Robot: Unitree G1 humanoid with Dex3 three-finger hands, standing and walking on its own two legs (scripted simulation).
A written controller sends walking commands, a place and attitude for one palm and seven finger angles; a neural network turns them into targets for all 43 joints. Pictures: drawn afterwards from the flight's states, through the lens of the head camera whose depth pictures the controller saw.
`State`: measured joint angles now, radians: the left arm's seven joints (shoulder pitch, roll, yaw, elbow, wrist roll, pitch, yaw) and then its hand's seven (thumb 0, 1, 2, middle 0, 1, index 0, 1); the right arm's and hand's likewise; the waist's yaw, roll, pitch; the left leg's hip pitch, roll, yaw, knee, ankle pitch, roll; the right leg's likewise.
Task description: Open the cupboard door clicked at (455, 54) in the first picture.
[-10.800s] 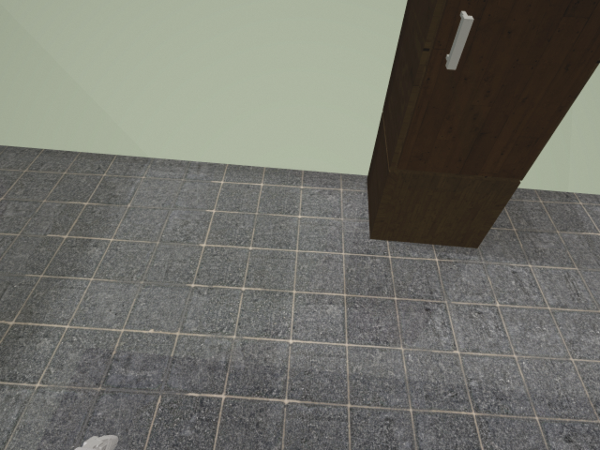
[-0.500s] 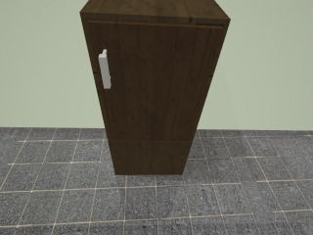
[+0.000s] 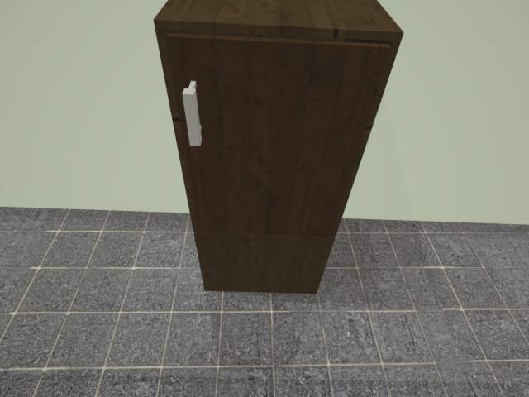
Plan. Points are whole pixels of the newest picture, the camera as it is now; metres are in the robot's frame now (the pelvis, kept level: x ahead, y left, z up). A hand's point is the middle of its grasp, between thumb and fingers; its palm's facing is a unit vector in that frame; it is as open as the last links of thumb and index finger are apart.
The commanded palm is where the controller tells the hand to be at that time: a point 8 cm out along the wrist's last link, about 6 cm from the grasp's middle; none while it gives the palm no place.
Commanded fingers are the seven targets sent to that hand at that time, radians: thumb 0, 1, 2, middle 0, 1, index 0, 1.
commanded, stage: shuffle to correct the standing spot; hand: left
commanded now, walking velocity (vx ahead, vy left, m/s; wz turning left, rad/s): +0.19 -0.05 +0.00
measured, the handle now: (194, 113) +0.63 +0.20 +0.11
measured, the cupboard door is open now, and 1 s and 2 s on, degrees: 0 0 0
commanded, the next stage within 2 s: come to a stop and stand still in 0.42 s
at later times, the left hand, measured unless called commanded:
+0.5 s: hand out of the picture +0.04 +0.12 -0.16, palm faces +0.12 -0.98 -0.16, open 7.4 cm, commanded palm none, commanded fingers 0.00 0.90 0.90 -0.20 -0.30 -0.20 -0.30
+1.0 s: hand out of the picture +0.11 +0.17 -0.17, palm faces +0.07 -0.97 -0.25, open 7.4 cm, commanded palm none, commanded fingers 0.00 0.90 0.90 -0.20 -0.30 -0.20 -0.30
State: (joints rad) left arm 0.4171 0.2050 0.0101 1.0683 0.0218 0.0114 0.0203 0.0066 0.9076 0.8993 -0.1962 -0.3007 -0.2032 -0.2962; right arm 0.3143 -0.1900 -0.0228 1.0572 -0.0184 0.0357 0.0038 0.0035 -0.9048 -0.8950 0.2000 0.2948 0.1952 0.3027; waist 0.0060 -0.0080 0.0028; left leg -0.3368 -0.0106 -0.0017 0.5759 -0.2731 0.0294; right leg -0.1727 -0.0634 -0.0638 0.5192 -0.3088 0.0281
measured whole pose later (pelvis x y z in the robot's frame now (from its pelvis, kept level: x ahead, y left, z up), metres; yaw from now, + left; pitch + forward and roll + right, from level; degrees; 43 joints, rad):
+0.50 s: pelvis +0.06 -0.03 +0.01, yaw +2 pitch -1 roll +1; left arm 0.40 0.08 0.02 1.07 0.03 -0.06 0.04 0.00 0.91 0.90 -0.20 -0.30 -0.20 -0.30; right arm 0.30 -0.15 -0.07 1.06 -0.03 0.02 0.01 0.01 -0.92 -0.90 0.20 0.29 0.19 0.30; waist 0.00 0.01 -0.02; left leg -0.50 0.07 0.09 0.91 -0.30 0.02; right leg -0.14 -0.03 -0.15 0.40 -0.26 -0.03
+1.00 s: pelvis +0.09 -0.02 +0.00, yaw +1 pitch -1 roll -1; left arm 0.29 0.16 0.04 0.97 0.03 0.02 0.05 0.01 0.91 0.90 -0.20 -0.30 -0.20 -0.30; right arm 0.16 -0.16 -0.07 1.01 -0.01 0.05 -0.03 -0.01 -0.92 -0.89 0.20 0.30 0.20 0.30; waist 0.01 0.03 0.06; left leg -0.37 0.08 0.11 0.59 -0.21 0.00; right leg -0.18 -0.03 -0.11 0.57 -0.37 -0.01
